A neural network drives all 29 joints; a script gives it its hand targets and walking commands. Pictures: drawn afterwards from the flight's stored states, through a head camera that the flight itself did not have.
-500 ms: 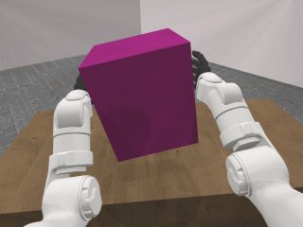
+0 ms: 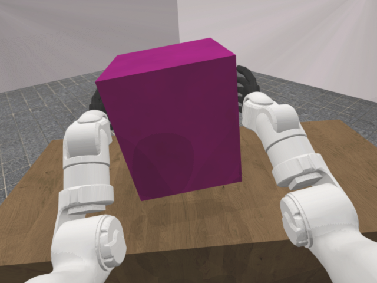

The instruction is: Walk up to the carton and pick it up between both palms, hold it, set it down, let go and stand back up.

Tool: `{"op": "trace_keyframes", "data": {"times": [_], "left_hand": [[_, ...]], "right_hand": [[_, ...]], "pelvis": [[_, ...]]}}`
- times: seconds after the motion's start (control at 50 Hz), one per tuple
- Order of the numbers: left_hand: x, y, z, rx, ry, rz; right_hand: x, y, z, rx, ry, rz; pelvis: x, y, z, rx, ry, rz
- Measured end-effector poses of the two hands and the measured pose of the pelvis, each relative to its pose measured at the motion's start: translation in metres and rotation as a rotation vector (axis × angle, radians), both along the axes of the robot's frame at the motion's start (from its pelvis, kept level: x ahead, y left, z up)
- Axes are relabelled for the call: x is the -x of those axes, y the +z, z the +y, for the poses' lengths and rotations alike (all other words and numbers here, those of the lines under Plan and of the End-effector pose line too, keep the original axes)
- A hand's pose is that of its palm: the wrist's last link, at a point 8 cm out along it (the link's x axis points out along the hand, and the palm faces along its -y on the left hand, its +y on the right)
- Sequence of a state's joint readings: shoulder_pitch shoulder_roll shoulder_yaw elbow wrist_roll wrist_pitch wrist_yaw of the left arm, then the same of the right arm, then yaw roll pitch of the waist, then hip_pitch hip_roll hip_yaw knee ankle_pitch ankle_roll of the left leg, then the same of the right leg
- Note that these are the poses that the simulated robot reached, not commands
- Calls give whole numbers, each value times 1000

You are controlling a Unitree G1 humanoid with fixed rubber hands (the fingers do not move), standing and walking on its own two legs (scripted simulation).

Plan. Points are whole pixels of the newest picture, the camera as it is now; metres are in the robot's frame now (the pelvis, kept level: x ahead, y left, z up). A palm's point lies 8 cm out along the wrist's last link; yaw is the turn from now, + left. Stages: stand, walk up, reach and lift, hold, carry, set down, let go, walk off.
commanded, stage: hold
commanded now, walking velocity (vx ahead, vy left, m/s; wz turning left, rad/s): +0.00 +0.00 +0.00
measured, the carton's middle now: (177, 115) +0.39 +0.00 +0.26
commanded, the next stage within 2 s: none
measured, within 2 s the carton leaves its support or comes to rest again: neither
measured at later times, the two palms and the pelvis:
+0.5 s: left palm (100, 117) +0.37 +0.15 +0.28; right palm (252, 94) +0.37 -0.15 +0.30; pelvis +0.00 +0.00 +0.00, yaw +0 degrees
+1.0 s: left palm (100, 118) +0.37 +0.16 +0.27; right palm (250, 102) +0.37 -0.15 +0.28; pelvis +0.01 +0.00 +0.00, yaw +1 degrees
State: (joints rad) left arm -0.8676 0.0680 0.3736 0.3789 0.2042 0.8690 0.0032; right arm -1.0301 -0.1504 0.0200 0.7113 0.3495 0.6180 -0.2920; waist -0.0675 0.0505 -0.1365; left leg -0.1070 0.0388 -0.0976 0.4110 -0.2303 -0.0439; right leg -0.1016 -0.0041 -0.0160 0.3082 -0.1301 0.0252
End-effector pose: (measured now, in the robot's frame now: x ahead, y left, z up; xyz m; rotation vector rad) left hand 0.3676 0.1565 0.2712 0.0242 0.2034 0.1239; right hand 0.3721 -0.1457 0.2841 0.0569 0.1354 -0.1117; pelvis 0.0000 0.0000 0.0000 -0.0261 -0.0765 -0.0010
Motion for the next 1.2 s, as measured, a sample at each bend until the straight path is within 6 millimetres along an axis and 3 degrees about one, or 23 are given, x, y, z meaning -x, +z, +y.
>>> {"op": "trace_keyframes", "data": {"times": [0.18,0.5,0.86,1.2], "left_hand": [[3,1,6,11,-4,-14],[-1,5,-2,8,-27,-19],[-5,-1,-3,-16,-5,-4],[3,4,1,15,-7,-32]], "right_hand": [[4,6,6,-10,-5,-11],[6,17,-2,6,-28,-9],[-3,-6,-3,0,-6,13],[7,4,1,-8,-13,-10]], "pelvis": [[2,0,1,1,9,1],[-1,0,2,3,0,-1],[-5,0,-1,4,7,4],[-4,0,0,3,3,-11]]}}
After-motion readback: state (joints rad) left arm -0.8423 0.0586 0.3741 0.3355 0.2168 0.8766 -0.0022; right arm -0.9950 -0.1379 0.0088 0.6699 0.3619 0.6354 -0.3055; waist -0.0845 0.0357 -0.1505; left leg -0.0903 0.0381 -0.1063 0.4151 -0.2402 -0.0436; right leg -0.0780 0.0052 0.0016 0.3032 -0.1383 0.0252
